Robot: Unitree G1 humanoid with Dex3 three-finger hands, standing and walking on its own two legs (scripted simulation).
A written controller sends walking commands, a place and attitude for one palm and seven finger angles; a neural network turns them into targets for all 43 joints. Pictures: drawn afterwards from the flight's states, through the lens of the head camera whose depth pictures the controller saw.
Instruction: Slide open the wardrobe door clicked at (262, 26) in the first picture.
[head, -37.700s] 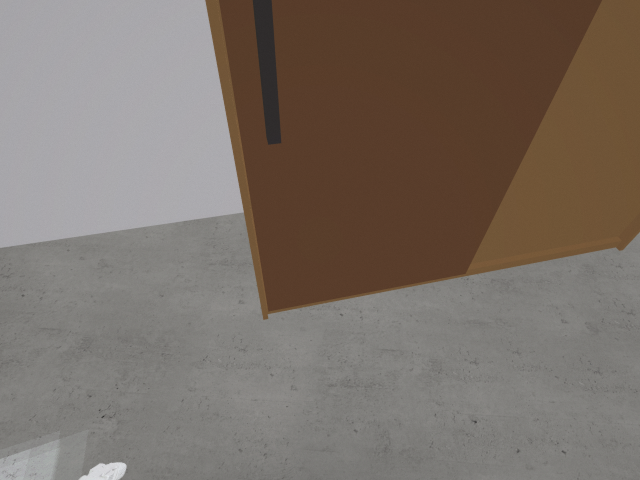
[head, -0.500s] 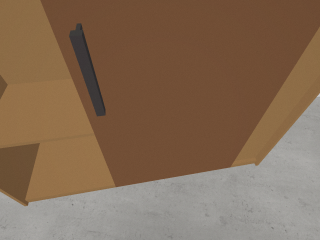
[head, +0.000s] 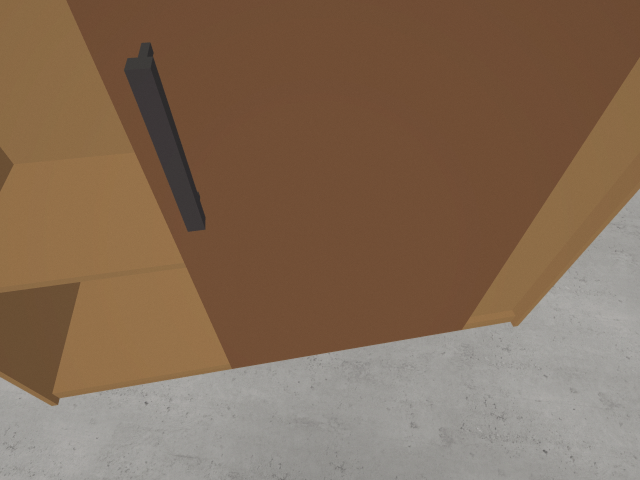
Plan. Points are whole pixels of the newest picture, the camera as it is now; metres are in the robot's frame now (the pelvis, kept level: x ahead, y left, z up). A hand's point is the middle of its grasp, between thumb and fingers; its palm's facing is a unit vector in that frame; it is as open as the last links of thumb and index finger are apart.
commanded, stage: look to check the result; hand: left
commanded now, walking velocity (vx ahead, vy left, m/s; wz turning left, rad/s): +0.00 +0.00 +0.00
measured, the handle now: (174, 148) +0.49 +0.23 +0.14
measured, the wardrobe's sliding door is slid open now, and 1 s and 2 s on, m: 0.53 0.53 0.53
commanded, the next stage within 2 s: stand and wait in 0.32 s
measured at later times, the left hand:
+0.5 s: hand out of the picture +0.07 +0.22 -0.16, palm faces -0.01 -0.96 -0.29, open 7.4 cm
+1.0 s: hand out of the picture +0.07 +0.23 -0.16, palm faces -0.02 -0.95 -0.31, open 7.4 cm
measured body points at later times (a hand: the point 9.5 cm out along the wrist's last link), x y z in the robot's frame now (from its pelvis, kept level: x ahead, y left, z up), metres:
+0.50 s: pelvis +0.00 +0.00 +0.00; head +0.02 +0.00 +0.45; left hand +0.07 +0.27 -0.14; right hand +0.07 -0.28 -0.14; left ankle +0.00 +0.13 -0.74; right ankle -0.04 -0.12 -0.74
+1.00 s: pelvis +0.00 -0.01 +0.00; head +0.03 -0.01 +0.45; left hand +0.07 +0.28 -0.14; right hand +0.07 -0.29 -0.14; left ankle +0.00 +0.13 -0.74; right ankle -0.04 -0.12 -0.74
